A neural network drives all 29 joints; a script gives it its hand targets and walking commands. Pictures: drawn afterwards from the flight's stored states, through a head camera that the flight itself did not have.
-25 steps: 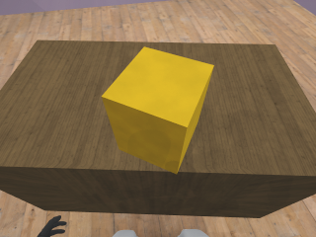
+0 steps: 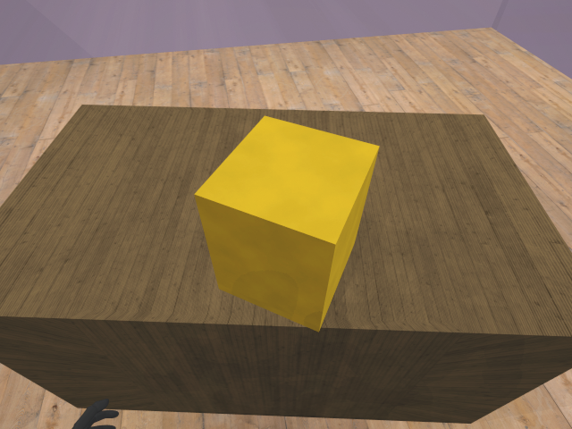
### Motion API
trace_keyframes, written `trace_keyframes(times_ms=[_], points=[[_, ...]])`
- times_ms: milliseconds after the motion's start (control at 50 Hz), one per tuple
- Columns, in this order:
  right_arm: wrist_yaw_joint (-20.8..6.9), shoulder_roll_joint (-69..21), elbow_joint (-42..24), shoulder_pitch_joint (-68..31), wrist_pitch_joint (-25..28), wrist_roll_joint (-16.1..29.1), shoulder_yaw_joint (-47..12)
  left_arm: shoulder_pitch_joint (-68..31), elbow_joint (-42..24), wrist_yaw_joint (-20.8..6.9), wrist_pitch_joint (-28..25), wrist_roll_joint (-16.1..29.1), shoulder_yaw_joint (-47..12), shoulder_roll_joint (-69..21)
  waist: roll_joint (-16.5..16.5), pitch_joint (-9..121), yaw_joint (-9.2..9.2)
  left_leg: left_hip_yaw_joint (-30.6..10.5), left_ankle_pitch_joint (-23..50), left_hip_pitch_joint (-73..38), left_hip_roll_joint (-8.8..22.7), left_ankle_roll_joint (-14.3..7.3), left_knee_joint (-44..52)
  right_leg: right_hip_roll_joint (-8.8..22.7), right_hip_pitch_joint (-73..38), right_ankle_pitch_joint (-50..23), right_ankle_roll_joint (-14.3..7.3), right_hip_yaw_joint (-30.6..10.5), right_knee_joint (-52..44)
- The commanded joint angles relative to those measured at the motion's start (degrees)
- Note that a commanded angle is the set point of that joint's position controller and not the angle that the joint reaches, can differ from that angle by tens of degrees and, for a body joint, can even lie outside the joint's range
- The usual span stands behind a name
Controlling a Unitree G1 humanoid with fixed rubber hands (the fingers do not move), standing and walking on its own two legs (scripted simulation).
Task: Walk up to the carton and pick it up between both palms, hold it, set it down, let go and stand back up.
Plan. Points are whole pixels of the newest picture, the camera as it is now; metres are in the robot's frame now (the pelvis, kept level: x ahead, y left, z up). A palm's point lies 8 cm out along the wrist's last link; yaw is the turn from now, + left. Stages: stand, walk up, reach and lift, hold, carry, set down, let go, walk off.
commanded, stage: walk up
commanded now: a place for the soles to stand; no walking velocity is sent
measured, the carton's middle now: (291, 224) +0.43 +0.01 +0.02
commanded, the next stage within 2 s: stand in 0.16 s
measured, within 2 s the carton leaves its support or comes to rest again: neither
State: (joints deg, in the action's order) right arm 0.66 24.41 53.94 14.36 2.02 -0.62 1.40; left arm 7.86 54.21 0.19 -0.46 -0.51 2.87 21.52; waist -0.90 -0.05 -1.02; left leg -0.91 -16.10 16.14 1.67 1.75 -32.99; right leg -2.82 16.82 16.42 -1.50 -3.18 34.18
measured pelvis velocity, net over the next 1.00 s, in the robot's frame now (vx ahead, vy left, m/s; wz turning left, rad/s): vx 0.01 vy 0.01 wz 0.00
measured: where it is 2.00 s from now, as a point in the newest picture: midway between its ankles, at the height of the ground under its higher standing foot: outside the picture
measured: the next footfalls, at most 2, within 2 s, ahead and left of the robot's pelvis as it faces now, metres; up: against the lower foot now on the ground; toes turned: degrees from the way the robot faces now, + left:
none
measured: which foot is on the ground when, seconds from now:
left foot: down 0.00-1.00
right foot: down 0.00-1.00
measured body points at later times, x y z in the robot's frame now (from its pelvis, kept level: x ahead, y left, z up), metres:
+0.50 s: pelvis -0.01 +0.00 +0.01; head +0.00 +0.01 +0.46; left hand +0.11 +0.31 -0.11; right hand +0.05 -0.33 -0.10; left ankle +0.02 +0.14 -0.73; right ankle +0.02 -0.10 -0.73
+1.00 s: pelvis +0.01 +0.01 -0.01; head +0.05 +0.02 +0.43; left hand +0.21 +0.29 -0.09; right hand +0.15 -0.28 -0.10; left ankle +0.02 +0.14 -0.73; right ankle +0.02 -0.10 -0.73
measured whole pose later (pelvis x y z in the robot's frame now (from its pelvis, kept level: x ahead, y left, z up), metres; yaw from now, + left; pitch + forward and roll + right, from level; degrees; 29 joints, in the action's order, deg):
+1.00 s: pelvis +0.01 +0.01 -0.01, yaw +0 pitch -3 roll +0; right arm 0.5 17.5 42.5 9.7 9.5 -1.4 3.2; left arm 3.9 24.0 -1.2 25.5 -3.0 2.8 21.5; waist -2.4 -8.9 -1.1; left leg -0.8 -21.0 16.2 1.0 1.4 -40.2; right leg -2.2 16.6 20.8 -0.5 -3.0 40.7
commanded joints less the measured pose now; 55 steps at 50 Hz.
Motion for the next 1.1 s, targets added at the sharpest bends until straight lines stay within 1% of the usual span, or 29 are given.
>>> trace_keyframes(times_ms=[0,80,100,140,160,260,320,340,360,380,400,480,580,600,620,660,680,700,720,760,780,800,820,860,920,980,1000,1040,1080], points=[[0.1,10.6,-1.7,-6.2,1.3,0.3,1.7,-4.5,-1.6,-0.5,-1.7,0.7,1.1,11.9,-0.2,2.7,1.22,-6.3,10.7,-2.1,6.2,-5.3,7.7,7.9,-4.3,-12.5,-1.5,-8.6,-8.1],[-0.1,9.7,-1.9,-6.7,1.0,0.6,1.8,-5.6,-1.3,-0.5,-1.7,0.2,0.9,11.8,-1.3,1.3,0.04,-5.4,5.5,-3.7,5.3,-4.6,7.9,8.3,-0.8,-8.8,-1.8,-9.7,-10.7],[0.0,9.4,-1.8,-6.5,1.0,0.1,1.7,-6.1,-1.3,-0.7,-1.5,0.4,0.7,11.3,1.7,0.8,0.22,-5.3,3.2,-2.3,5.1,-4.8,9.5,8.7,-1.3,-6.3,-1.9,-9.9,-11.2],[-0.1,9.7,-1.9,-6.8,1.0,0.2,1.5,-4.4,-1.2,-0.7,-1.7,0.5,0.7,11.2,0.0,1.9,0.93,-6.4,3.1,-2.3,6.1,-5.3,9.3,8.1,-3.2,-6.2,-1.4,-9.2,-11.0],[-0.3,8.6,-2.0,-6.4,0.7,0.4,1.4,-4.5,-1.1,-0.5,-1.7,0.2,1.2,11.2,-0.4,1.3,0.69,-5.5,1.1,-1.8,5.0,-4.8,9.6,8.5,-2.2,-2.7,-1.4,-10.2,-12.5],[-0.2,9.9,-1.5,-6.0,0.8,0.3,1.7,-4.0,-1.2,-0.7,-1.7,0.0,0.9,11.5,-1.8,0.8,0.94,-5.0,1.7,-2.0,4.8,-4.9,10.1,8.8,-2.9,-2.4,-1.6,-10.3,-13.9],[-0.4,8.5,-1.3,-5.6,0.7,0.2,1.4,-4.9,-1.2,-0.7,-1.7,0.1,0.9,10.9,-0.4,0.7,0.38,-4.3,0.6,-3.1,4.3,-4.4,9.8,9.1,-1.3,-0.4,-1.1,-11.2,-15.7],[-0.4,8.4,-1.7,-4.9,0.7,0.3,1.4,-5.4,-1.3,-0.7,-1.8,-0.1,1.2,11.8,-2.0,0.5,0.22,-4.7,1.8,-3.1,3.9,-4.2,9.4,9.5,-1.1,-1.6,-1.2,-11.9,-15.5],[-0.4,8.6,-1.7,-5.7,0.5,0.1,2.0,-4.5,-1.1,-0.6,-1.8,0.0,1.2,11.8,-0.8,1.0,0.33,-3.7,2.1,-4.1,3.6,-4.0,9.2,9.6,-1.5,-2.1,-1.0,-11.5,-15.7],[-0.3,8.5,-0.9,-4.6,0.5,0.2,1.7,-5.1,-0.9,-0.6,-1.9,-0.1,0.9,10.8,-2.6,0.9,0.11,-4.3,2.7,-4.2,3.9,-4.1,9.7,9.4,-0.6,-2.1,-1.3,-11.6,-15.2],[-0.5,9.8,-1.0,-5.1,0.7,0.4,1.7,-4.9,-0.8,-0.6,-1.9,0.1,0.6,10.7,-2.3,1.8,-0.31,-5.1,1.5,-5.0,4.5,-4.5,10.1,8.9,-1.4,-3.7,-1.1,-10.8,-14.7],[-0.2,8.8,-1.6,-6.2,0.9,-0.1,1.6,-3.9,-1.2,-0.3,-1.7,0.2,0.6,10.5,1.5,3.1,1.02,-5.2,6.2,-4.7,5.7,-4.1,11.2,8.6,-3.8,-7.8,-1.2,-8.7,-12.7],[-0.2,9.5,-1.7,-5.6,1.1,0.1,1.9,-4.1,-0.9,-0.5,-1.6,0.1,0.5,10.7,-0.6,4.1,0.47,-5.5,8.7,-5.6,5.6,-4.3,10.5,8.4,-3.8,-10.3,-1.1,-8.4,-12.4],[-2.9,1.0,-3.8,-25.7,8.8,-7.5,9.9,-20.8,-16.3,0.6,11.2,-2.6,3.8,11.3,-1.6,-5.4,-0.39,7.8,-16.1,2.6,-0.6,-0.7,1.1,3.4,9.8,17.2,-3.2,6.0,-5.9],[-4.5,4.7,-2.5,-19.4,9.1,-6.3,9.7,-16.4,-20.1,1.7,17.8,-1.3,1.4,8.7,-4.4,-8.8,-1.50,5.7,-18.2,-2.3,-0.9,-2.6,-3.1,5.7,15.3,22.7,-6.3,3.5,-6.2],[-4.5,6.9,-4.7,-13.9,8.3,-4.0,9.9,-15.1,-26.0,1.1,23.6,-1.5,2.2,9.1,-10.6,-8.8,-1.63,4.4,-12.4,-21.1,-3.4,-1.6,-13.9,10.8,35.4,29.7,-9.3,-0.2,-10.2],[-3.9,7.0,-5.6,-13.1,8.6,-2.4,9.7,-17.4,-28.4,1.0,25.4,-1.3,1.9,10.4,-12.1,-5.7,-3.26,2.8,-6.5,-27.9,-4.0,-1.2,-15.8,11.9,39.9,25.4,-8.7,0.0,-11.5],[-2.7,5.6,-8.1,-12.3,9.4,-2.3,10.3,-17.2,-30.4,0.5,26.2,-1.9,1.0,10.2,-11.3,-2.9,-3.31,2.3,-2.7,-28.9,-3.1,-1.0,-14.5,11.2,37.9,17.7,-7.1,1.7,-10.3],[-2.6,4.7,-8.6,-12.0,9.5,-2.6,11.1,-16.5,-33.3,0.6,27.0,-2.4,1.0,9.7,-7.5,-1.0,-2.60,3.0,-4.1,-23.5,-1.4,-0.7,-11.3,9.0,29.6,12.6,-5.8,3.5,-8.2],[-2.0,5.3,-14.9,-9.2,9.2,-2.8,11.7,-14.3,-38.3,0.4,27.2,-4.0,1.9,10.4,-5.7,0.3,-1.72,3.1,-6.4,-20.1,-0.7,-1.2,-9.2,7.2,21.7,9.9,-5.5,4.0,-5.8],[-1.8,4.4,-16.9,-8.9,9.3,-2.6,12.0,-12.7,-41.1,0.8,27.0,-3.5,1.1,8.8,-2.4,-0.5,-1.03,3.2,-6.0,-17.2,0.4,-0.9,-6.9,6.7,18.5,6.0,-5.4,5.2,-4.3],[-1.8,5.4,-19.1,-9.2,9.2,-2.4,13.0,-11.1,-41.7,1.1,26.9,-3.1,1.0,8.4,0.8,1.9,-0.57,3.3,-3.0,-11.3,1.5,-1.2,-4.1,4.2,8.3,-3.1,-4.1,6.9,-1.5],[-1.7,4.4,-17.8,-8.4,8.5,-2.4,13.2,-9.6,-41.1,0.9,26.4,-2.8,1.1,7.8,3.3,0.5,-1.28,4.3,-0.7,-6.1,1.3,-1.6,-1.2,3.1,1.3,-9.3,-2.9,6.9,-1.1],[-0.4,2.9,-19.9,-4.3,9.1,-0.4,11.1,-4.7,-40.9,0.0,25.2,-4.5,5.2,9.0,0.8,5.5,-0.30,4.5,5.4,-5.6,-0.5,-2.1,-1.7,3.1,-6.0,-21.6,-0.4,5.0,-0.9],[2.0,-0.2,-15.3,-0.2,8.7,1.1,9.0,-0.3,-36.1,-2.1,24.4,-4.6,5.6,9.3,-3.5,4.8,-1.32,5.9,9.0,-8.1,-2.2,-1.8,0.3,3.4,-10.5,-35.4,2.4,3.4,-2.9],[3.0,-1.3,-13.5,0.6,10.0,0.7,8.7,0.0,-35.4,-3.2,22.9,-4.3,5.7,9.3,-3.6,5.6,-1.42,5.2,10.1,-7.8,-2.5,-0.6,1.3,3.1,-11.8,-40.2,3.5,3.5,-2.5],[3.2,-2.0,-14.1,0.1,11.0,1.1,8.1,-0.1,-36.2,-3.3,21.9,-3.8,6.4,9.3,-3.7,8.0,-0.75,5.0,11.5,-8.1,-2.3,-1.1,1.6,3.1,-13.3,-40.5,3.1,3.5,-2.7],[3.6,-2.0,-14.4,1.0,12.2,1.1,7.7,0.9,-36.8,-3.5,20.4,-2.8,6.3,9.1,-3.6,9.3,-1.27,4.2,12.7,-10.9,-2.8,-0.8,2.4,3.1,-13.8,-41.9,3.4,2.8,-4.2],[3.5,-2.9,-15.5,1.5,13.5,1.1,7.9,0.4,-39.3,-3.1,18.9,-1.7,6.5,8.5,-1.5,8.9,-1.07,4.1,13.5,-12.3,-2.6,-0.8,4.3,2.3,-13.6,-36.3,2.6,3.4,-5.9]])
